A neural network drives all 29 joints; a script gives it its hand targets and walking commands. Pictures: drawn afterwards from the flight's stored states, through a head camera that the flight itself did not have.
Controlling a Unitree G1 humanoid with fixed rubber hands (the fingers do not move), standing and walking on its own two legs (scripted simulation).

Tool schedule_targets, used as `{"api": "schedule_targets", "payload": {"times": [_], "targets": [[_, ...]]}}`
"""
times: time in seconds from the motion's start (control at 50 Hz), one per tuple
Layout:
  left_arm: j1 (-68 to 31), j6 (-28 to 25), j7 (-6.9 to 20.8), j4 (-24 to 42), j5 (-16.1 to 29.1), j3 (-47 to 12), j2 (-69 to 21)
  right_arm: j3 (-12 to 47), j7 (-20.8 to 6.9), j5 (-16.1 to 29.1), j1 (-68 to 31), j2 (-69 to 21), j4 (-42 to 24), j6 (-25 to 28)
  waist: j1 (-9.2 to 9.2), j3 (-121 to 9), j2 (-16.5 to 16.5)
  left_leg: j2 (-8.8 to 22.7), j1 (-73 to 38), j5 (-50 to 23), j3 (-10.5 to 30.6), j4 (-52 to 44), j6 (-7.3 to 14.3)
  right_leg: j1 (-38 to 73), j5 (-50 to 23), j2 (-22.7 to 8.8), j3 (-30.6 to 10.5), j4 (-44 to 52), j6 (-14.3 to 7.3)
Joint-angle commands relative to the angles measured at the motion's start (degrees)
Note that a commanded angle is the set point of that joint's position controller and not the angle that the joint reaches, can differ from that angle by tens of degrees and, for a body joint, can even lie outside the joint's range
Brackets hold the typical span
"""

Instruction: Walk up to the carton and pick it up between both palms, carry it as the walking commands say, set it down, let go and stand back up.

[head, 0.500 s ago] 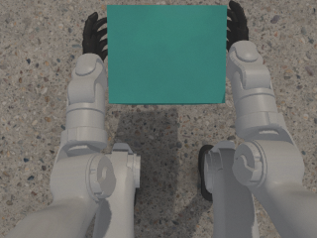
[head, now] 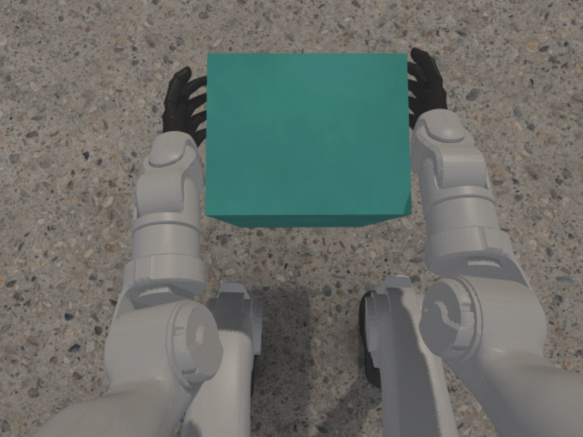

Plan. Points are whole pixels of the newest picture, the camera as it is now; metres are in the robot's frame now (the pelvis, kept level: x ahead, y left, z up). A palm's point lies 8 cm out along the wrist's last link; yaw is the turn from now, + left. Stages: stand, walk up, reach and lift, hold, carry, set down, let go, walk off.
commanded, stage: reach and lift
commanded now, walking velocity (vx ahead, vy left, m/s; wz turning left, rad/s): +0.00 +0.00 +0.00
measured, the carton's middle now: (303, 162) +0.48 -0.01 -0.14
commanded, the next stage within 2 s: none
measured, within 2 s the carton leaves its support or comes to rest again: neither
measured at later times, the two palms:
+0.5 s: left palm (159, 122) +0.48 +0.14 +0.01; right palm (458, 100) +0.49 -0.16 +0.01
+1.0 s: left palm (120, 100) +0.47 +0.14 +0.09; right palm (504, 74) +0.47 -0.17 +0.08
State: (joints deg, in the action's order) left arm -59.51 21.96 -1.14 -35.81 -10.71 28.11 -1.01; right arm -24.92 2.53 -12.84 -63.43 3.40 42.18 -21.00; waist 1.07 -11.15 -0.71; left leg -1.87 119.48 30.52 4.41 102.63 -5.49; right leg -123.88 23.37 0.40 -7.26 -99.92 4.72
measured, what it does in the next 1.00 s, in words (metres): rises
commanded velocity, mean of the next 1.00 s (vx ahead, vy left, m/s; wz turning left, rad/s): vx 0.00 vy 0.00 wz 0.00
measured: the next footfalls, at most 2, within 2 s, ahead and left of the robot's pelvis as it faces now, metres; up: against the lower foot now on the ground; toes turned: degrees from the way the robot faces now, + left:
none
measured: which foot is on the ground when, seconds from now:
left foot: down 0.00-1.00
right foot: down 0.00-1.00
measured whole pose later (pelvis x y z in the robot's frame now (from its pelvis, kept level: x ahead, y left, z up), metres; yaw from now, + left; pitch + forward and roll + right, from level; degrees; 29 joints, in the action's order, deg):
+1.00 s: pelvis +0.03 -0.01 +0.12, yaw -1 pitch +41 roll +2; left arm -44.2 23.7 2.9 -30.3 -14.3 28.8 -6.4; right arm -25.5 0.6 -16.9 -46.6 -3.7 33.5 -23.7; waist 2.3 -16.9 -0.1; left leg -0.2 92.3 27.1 4.7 78.5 -4.9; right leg -96.4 21.3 -0.1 -5.4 -76.8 3.2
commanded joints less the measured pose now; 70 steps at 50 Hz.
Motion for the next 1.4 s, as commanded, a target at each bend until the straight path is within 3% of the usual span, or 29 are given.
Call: {"api": "schedule_targets", "payload": {"times": [0.0, 0.86, 1.38], "targets": [[-38.4, -0.4, 15.7, -0.8, 9.2, -30.1, -55.0, 26.8, -15.5, 8.5, -32.3, -59.6, 2.4, -0.1, 0.87, -58.3, -2.4, -8.2, -24.2, -8.4, -12.6, -13.6, 3.3, 43.4, -6.2, 8.6, 13.8, 8.2, -3.0], [-23.3, 1.5, 19.4, 0.8, 6.8, -31.0, -60.3, 29.9, -17.6, 6.2, -16.8, -66.9, -2.6, -2.5, 1.57, -52.2, -2.7, -8.1, -40.1, -11.4, -10.1, -32.3, 3.6, 64.3, -8.7, 9.2, 11.4, 28.0, -3.2], [-7.9, 1.5, 21.1, 6.2, 4.2, -34.6, -62.6, 33.1, -19.7, 4.7, -2.1, -68.3, -8.4, -2.8, 1.35, -43.2, -1.9, -7.2, -58.0, -19.7, -8.3, -48.5, 3.9, 79.7, -17.1, 8.5, 9.5, 44.4, -3.9]]}}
